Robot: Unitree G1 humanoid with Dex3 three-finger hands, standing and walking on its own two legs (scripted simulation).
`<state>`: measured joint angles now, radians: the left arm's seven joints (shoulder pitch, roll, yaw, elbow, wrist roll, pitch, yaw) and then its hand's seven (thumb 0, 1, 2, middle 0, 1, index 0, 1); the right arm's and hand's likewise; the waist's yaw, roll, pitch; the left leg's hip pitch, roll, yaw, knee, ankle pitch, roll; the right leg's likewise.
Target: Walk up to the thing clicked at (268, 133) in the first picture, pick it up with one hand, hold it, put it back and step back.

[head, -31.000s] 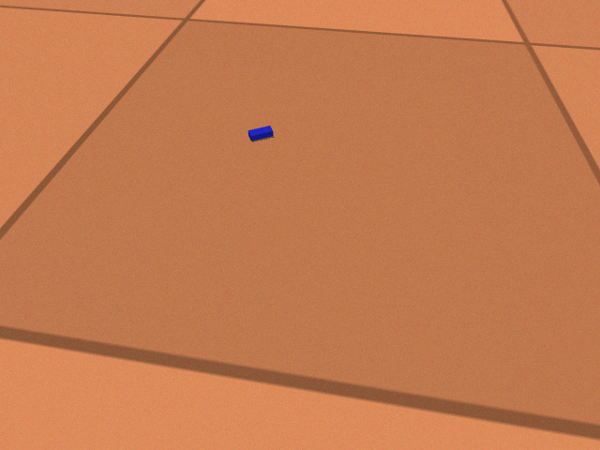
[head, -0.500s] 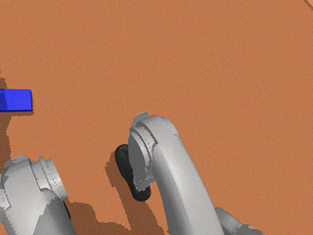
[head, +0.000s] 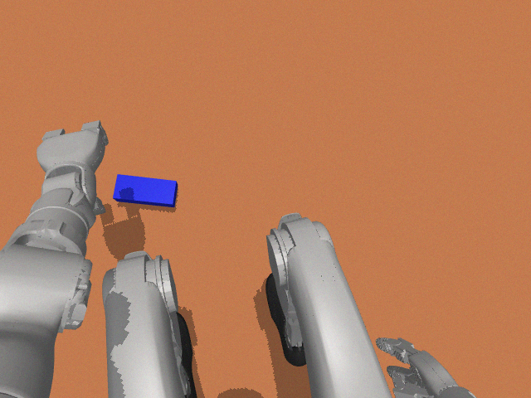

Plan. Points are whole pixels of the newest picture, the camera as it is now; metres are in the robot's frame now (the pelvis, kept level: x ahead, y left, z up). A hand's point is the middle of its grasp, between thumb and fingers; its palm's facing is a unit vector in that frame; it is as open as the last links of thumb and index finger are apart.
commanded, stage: withdraw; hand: left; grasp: from above
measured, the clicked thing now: (146, 191) +0.49 +0.14 -0.35
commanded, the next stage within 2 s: home in 0.26 s
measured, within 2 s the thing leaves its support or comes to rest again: neither
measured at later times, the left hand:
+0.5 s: hand (92, 167) +0.51 +0.21 -0.20, palm faces -0.34 -0.05 -0.94, open 12.6 cm
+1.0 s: hand (47, 256) +0.33 +0.20 -0.01, palm faces -0.25 -0.61 -0.75, open 9.4 cm
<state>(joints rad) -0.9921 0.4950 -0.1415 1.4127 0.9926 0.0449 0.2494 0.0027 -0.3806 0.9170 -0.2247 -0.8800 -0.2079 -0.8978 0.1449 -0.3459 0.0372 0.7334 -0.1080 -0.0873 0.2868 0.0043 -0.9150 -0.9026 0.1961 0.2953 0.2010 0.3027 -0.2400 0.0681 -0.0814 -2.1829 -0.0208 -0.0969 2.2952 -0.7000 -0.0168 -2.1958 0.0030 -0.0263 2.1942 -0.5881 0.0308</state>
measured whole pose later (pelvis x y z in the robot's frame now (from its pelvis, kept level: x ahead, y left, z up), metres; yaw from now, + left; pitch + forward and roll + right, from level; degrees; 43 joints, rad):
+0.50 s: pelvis +0.02 +0.00 -0.02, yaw -1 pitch +38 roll -5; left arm -1.01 0.55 0.06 1.48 1.19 -0.02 0.59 0.00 -0.24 0.90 -0.27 -0.77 -0.26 -0.78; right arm 0.18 -0.27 0.04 0.79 -0.18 -0.10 0.24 0.00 -0.90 -0.89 0.20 0.30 0.20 0.30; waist -0.29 0.03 -0.07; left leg -2.29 -0.03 -0.10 2.37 -0.75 -0.03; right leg -2.30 0.00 -0.03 2.27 -0.64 0.04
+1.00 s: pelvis +0.00 +0.00 +0.11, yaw +3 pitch +31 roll -3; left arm -0.29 0.31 -0.06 0.57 0.61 0.06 0.22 0.00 0.46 0.87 -0.23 -0.40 -0.23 -0.40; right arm 0.09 -0.31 -0.07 0.63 0.00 -0.02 0.05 0.01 -0.91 -0.89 0.20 0.30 0.20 0.30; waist -0.07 0.02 -0.21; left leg -1.84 -0.03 -0.09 1.95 -0.65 -0.03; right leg -1.85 -0.03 -0.03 1.88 -0.58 0.02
